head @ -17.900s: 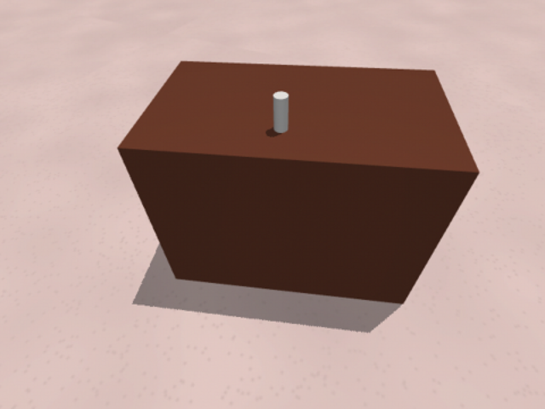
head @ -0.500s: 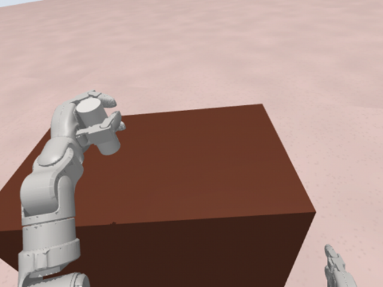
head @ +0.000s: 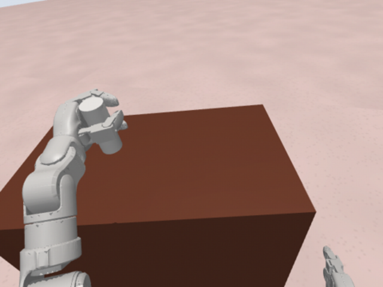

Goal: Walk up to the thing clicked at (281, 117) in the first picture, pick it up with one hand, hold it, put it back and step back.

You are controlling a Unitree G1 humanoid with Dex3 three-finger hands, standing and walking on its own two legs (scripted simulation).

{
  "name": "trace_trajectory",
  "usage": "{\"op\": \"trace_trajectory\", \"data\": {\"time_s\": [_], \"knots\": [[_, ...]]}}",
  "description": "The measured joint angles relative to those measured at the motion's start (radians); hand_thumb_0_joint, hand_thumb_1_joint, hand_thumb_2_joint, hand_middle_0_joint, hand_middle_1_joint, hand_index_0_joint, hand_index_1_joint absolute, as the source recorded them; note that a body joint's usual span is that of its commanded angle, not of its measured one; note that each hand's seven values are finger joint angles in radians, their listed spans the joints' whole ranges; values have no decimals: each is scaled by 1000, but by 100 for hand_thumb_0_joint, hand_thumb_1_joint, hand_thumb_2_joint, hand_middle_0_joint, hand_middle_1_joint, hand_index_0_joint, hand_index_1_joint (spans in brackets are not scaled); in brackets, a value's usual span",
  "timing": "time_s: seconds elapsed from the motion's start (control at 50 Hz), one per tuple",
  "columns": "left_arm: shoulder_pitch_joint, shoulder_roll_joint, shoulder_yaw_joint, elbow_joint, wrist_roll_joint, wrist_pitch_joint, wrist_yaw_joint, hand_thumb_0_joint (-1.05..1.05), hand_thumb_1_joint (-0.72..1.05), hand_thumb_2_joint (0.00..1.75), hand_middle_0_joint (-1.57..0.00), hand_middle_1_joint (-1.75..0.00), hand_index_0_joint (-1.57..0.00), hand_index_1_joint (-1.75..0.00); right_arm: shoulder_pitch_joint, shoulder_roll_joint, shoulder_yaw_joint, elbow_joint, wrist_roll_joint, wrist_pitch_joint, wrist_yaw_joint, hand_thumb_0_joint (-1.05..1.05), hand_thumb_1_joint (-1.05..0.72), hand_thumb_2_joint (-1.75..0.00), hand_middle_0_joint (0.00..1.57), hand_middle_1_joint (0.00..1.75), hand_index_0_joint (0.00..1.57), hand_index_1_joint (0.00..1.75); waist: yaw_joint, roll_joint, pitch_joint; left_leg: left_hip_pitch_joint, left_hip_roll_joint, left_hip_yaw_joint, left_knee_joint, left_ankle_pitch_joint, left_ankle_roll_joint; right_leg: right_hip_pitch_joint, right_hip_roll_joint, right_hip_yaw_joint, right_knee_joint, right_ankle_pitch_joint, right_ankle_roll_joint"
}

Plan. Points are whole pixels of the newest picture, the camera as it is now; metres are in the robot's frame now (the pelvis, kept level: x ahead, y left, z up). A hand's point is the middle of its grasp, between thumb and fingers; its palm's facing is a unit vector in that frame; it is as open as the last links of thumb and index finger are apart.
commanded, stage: hold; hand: left
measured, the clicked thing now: (102, 127) +0.35 +0.18 +0.24
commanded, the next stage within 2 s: crouch in 0.38 s
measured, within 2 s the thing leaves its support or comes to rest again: neither
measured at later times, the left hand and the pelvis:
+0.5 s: hand (108, 122) +0.35 +0.17 +0.26, palm faces +0.11 -0.99 +0.03, open 5.0 cm; pelvis +0.00 +0.00 +0.00, yaw +0 degrees
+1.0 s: hand (115, 139) +0.40 +0.19 +0.18, palm faces +0.18 -0.98 +0.02, open 5.1 cm; pelvis -0.01 +0.00 +0.00, yaw -1 degrees
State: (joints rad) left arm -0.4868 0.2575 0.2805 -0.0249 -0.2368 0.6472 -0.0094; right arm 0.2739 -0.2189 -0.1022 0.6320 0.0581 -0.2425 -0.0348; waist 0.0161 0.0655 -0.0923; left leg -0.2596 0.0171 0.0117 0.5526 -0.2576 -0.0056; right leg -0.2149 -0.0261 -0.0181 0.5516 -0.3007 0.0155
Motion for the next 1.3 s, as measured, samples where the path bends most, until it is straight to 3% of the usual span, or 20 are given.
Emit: {"op": "trace_trajectory", "data": {"time_s": [0.54,0.72,0.82,0.98,1.3], "knots": [[-3,-5,-6,-11,0,13,14,-2,18,111,-96,-116,-105,-112,-11,1,-2,12,-2,-7,-4,-1,55,-5,5,5,5,5,-2,-1,5,1,-1,-1,-3,6,2,1,-1,-1,-3,5,2],[-28,-6,-10,81,12,-23,26,-2,18,113,-97,-115,-106,-111,-13,5,5,18,-6,-16,-5,-1,56,-5,5,5,5,5,-7,-8,10,-7,-1,2,-2,7,2,-8,-1,2,0,7,1],[-47,7,-6,206,28,-97,21,-2,18,113,-97,-115,-106,-110,-20,7,10,32,-14,-27,-9,-1,57,-4,5,5,5,5,-20,-19,19,-23,0,2,1,11,1,-27,1,2,5,9,0],[-72,46,5,405,56,-283,8,-2,18,112,-97,-115,-105,-110,-31,2,14,52,-22,-46,-14,-1,57,-4,5,5,5,5,-42,-40,40,-67,8,5,17,11,-2,-72,8,7,18,13,-3],[-146,101,20,722,65,-587,-26,-2,18,113,-97,-114,-105,-110,-49,-8,23,33,-28,-12,-21,-1,56,-4,5,5,5,5,-73,-49,31,-135,15,14,37,-2,1,-136,15,16,22,13,0]]}}
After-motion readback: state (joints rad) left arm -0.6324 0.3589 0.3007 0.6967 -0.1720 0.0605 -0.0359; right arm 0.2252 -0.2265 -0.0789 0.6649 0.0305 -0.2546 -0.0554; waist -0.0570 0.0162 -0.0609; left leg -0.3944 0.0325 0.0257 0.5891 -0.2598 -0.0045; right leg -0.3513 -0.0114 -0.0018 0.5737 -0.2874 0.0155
